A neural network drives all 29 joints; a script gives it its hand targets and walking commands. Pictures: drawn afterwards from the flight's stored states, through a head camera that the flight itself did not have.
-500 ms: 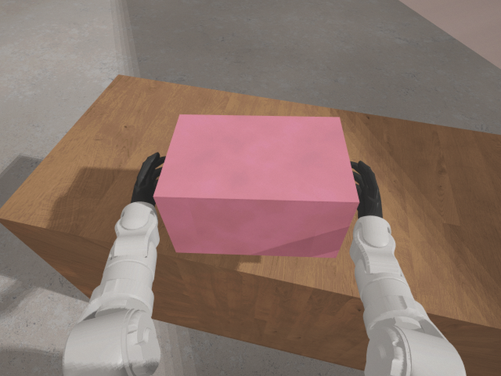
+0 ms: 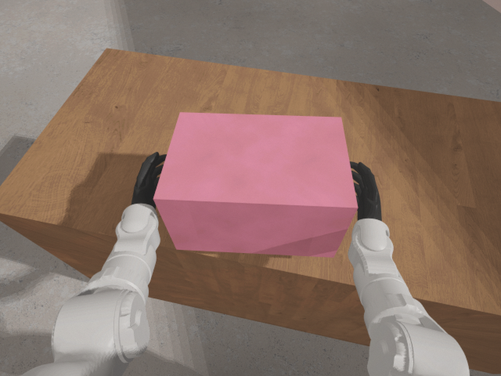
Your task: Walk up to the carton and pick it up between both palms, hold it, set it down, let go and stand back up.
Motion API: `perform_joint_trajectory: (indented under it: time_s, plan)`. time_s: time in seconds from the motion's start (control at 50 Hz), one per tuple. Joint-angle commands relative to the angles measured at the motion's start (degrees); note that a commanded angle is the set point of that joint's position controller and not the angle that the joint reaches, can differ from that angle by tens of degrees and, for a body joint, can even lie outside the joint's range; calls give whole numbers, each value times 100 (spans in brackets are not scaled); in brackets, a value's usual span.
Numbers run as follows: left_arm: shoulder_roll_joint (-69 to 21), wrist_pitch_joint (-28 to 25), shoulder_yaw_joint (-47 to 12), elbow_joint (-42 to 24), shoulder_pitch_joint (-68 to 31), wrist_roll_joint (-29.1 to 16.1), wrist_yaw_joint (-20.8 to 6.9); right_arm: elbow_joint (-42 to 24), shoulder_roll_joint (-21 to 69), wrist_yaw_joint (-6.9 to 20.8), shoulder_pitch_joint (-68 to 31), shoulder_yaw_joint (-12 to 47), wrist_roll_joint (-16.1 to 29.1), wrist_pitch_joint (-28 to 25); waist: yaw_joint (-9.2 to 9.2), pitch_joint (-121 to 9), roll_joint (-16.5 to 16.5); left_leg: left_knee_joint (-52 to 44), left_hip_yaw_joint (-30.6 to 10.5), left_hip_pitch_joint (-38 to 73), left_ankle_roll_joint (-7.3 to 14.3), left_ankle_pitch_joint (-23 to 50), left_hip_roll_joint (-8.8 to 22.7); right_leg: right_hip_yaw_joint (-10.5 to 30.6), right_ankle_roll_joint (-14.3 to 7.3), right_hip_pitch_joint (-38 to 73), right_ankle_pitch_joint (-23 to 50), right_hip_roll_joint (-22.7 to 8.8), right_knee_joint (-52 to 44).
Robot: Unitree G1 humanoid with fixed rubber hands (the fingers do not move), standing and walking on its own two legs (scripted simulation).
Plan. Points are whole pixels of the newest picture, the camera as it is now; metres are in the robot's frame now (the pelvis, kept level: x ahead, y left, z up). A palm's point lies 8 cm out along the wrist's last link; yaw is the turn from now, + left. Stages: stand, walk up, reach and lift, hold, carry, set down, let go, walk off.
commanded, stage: set down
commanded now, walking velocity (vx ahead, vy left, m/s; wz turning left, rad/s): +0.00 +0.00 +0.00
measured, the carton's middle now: (256, 184) +0.43 +0.02 +0.00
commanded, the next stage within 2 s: none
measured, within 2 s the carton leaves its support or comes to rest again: rests again in 0.46 s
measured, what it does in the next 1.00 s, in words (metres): stands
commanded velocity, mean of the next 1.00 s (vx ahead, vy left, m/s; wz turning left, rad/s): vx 0.00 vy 0.00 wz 0.00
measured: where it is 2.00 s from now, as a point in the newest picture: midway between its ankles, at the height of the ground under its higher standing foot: outside the picture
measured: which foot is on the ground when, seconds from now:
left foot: down 0.00-1.00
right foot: down 0.00-1.00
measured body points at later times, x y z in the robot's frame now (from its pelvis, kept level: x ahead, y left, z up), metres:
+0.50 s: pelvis -0.01 +0.01 -0.01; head +0.12 +0.03 +0.42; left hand +0.41 +0.23 -0.03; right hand +0.40 -0.15 -0.04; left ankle +0.00 +0.11 -0.74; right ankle -0.03 -0.12 -0.74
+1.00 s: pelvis -0.03 +0.02 -0.03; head +0.10 +0.02 +0.40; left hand +0.41 +0.23 -0.03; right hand +0.40 -0.16 -0.04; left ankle +0.00 +0.11 -0.74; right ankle -0.03 -0.12 -0.74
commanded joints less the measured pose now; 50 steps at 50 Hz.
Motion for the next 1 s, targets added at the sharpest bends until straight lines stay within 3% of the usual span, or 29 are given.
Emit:
perform_joint_trajectory:
  time_s: [0.0,0.14,0.3,0.48,0.52,0.54,0.6,0.8,0.84,0.88,0.9,0.92,0.94,0.98]
  plan:
    - [-2976,-959,-1339,-815,-3799,326,-908,-631,3347,1116,-3896,2068,-678,-663,138,-4714,48,398,267,1751,-319,3345,90,16,156,1693,3065,-20,547]
    - [-2736,-1207,-1242,-277,-4037,333,-939,54,3247,1121,-3918,1653,-874,-730,68,-4475,104,509,325,1276,-314,2770,71,70,105,1472,2636,-58,677]
    - [-2506,-1467,-1121,100,-4251,333,-926,576,3132,1155,-4099,1203,-1062,-915,53,-4699,319,829,348,910,-353,2643,69,27,56,964,2362,-50,912]
    - [-2469,-1786,-1251,694,-3844,293,-836,973,2796,1226,-4090,1170,-1098,-1335,65,-4942,452,1269,207,889,-426,2994,83,-132,29,174,2327,102,1087]
    - [-2368,-1843,-1295,912,-3774,240,-830,1196,2694,1232,-4035,1193,-1098,-1357,37,-4774,435,1247,208,674,-391,2683,72,-134,21,116,2162,110,1153]
    - [-2575,-1792,-1522,862,-3725,168,-815,1310,2615,1232,-3892,1190,-1043,-1370,-106,-4874,650,1294,141,786,-419,2979,33,-105,-30,69,2165,80,1179]
    - [-2705,-1775,-1675,946,-3721,65,-795,1490,2565,1270,-3875,1278,-945,-1438,-107,-4918,736,1427,29,1105,-439,3171,69,-127,-101,-540,1753,144,1115]
    - [-1902,-1981,-1557,1476,-3796,-160,-797,1835,1990,1224,-3987,1256,-641,-1391,-118,-4605,391,1327,52,68,-270,1844,-56,-13,-50,-446,1428,126,1329]
    - [-1235,-2000,-1514,1462,-3851,-337,-681,1852,1293,1141,-3978,1174,-417,-1361,-113,-4890,424,1388,65,88,-301,1924,-62,11,-51,-466,1459,173,1426]
    - [265,-1971,-1293,1316,-3801,-646,-394,1761,-308,899,-3872,1025,105,-1317,-129,-5392,429,1541,83,298,-374,2277,-57,70,-48,-503,1670,233,1548]
    - [1390,-1911,-1156,1066,-3765,-947,-142,1608,-1578,677,-3864,976,618,-1269,-153,-5890,454,1678,96,487,-451,2720,-68,125,-45,-455,2000,282,1641]
    - [1894,-1789,-1378,595,-3902,-1414,76,1300,-2171,478,-4041,1234,1265,-1198,-232,-6375,410,1803,54,631,-498,3009,-74,172,-12,-373,2255,318,1726]
    - [1885,-1623,-1601,261,-4083,-1807,176,1098,-2125,373,-4265,1643,1845,-1085,-233,-6631,358,1928,18,627,-483,3084,-86,201,1,-396,2295,346,1810]
    - [1913,-1357,-1903,141,-4130,-2271,195,881,-2246,310,-4416,2098,2436,-873,-246,-6727,278,2066,-29,484,-484,2923,-86,191,58,-528,2165,354,1923]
